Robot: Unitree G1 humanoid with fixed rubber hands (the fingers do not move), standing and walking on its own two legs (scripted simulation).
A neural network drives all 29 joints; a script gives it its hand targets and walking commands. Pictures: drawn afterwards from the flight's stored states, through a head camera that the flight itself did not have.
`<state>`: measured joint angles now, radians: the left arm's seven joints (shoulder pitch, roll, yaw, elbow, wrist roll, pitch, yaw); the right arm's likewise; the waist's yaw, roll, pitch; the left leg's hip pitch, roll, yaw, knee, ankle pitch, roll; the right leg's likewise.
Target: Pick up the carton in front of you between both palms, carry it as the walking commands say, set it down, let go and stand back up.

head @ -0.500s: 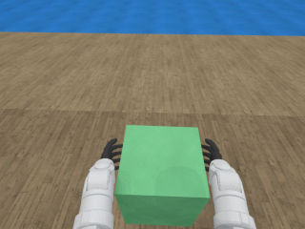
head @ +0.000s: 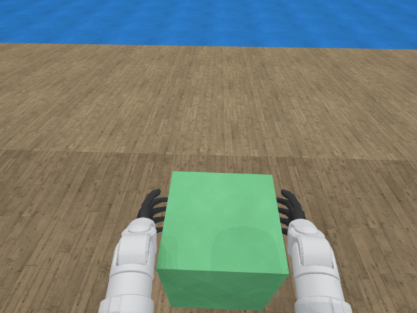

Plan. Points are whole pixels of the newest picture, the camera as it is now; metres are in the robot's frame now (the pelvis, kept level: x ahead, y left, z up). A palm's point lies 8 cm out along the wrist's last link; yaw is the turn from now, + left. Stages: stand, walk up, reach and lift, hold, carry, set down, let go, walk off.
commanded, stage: reach and lift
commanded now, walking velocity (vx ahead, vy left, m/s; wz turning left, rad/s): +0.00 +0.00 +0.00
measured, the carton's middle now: (219, 243) +0.29 +0.00 -0.05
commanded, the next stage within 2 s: hold in 0.30 s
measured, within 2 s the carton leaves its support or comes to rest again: neither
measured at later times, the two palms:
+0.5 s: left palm (143, 224) +0.28 +0.15 +0.05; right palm (301, 225) +0.28 -0.15 +0.05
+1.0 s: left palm (156, 204) +0.31 +0.13 +0.08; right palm (311, 209) +0.31 -0.17 +0.07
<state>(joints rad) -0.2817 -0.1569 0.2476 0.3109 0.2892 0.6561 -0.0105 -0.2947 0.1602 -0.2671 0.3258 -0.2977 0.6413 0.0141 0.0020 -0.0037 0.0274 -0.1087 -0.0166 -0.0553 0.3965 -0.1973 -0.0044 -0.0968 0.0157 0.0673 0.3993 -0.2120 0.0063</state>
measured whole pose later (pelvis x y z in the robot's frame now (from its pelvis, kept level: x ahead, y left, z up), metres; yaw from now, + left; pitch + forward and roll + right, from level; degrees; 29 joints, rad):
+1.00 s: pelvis +0.02 -0.02 -0.01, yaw +0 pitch +2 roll +0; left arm -0.25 -0.14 0.16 0.07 0.18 0.89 0.04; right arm -0.23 0.12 -0.17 0.03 -0.19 0.90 -0.04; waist 0.01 0.02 -0.16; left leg -0.33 0.03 0.02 0.67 -0.42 -0.01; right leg -0.24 0.00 -0.04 0.49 -0.26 -0.03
